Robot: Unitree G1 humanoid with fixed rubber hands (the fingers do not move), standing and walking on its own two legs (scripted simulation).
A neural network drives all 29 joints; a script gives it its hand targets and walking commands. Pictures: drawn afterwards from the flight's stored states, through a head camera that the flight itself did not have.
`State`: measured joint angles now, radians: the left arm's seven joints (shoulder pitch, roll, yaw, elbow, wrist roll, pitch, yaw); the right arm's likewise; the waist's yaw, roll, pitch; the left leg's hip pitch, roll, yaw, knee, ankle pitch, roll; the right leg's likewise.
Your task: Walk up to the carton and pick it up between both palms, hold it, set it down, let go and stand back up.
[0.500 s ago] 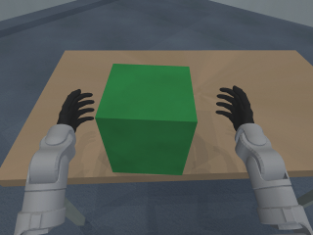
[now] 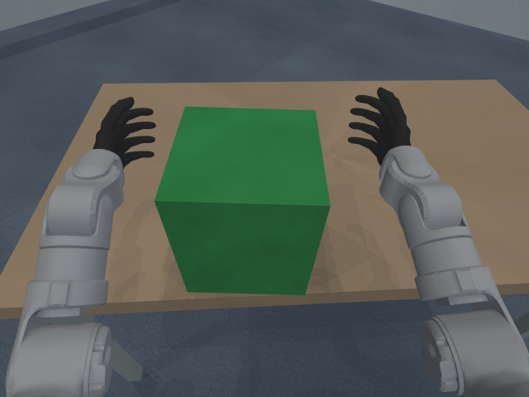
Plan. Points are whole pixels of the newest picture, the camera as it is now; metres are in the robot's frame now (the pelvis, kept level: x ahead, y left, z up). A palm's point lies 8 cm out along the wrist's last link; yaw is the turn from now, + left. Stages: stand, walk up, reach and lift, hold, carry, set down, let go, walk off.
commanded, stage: reach and lift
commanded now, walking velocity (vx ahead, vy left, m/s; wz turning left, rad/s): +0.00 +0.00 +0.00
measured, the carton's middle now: (248, 205) +0.41 +0.05 +0.06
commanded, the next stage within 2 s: none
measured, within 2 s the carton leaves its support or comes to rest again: neither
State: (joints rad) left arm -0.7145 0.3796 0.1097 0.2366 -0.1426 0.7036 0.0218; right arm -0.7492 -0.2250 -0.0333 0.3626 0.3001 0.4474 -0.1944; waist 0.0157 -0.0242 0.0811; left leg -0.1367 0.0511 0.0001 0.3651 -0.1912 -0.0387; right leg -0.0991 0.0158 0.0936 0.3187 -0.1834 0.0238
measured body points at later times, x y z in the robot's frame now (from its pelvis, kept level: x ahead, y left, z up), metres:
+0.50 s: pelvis +0.01 +0.00 +0.00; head +0.04 +0.02 +0.45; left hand +0.45 +0.22 +0.18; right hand +0.46 -0.14 +0.19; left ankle +0.00 +0.14 -0.75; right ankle +0.00 -0.14 -0.75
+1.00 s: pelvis +0.00 +0.00 +0.00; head +0.06 +0.02 +0.44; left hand +0.46 +0.20 +0.09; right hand +0.45 -0.17 +0.10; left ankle +0.00 +0.14 -0.75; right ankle +0.00 -0.14 -0.75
